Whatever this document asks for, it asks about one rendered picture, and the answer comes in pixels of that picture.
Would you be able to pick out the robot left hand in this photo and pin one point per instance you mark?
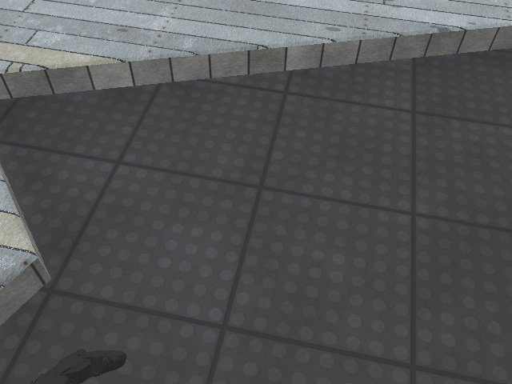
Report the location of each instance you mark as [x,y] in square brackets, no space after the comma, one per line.
[81,365]

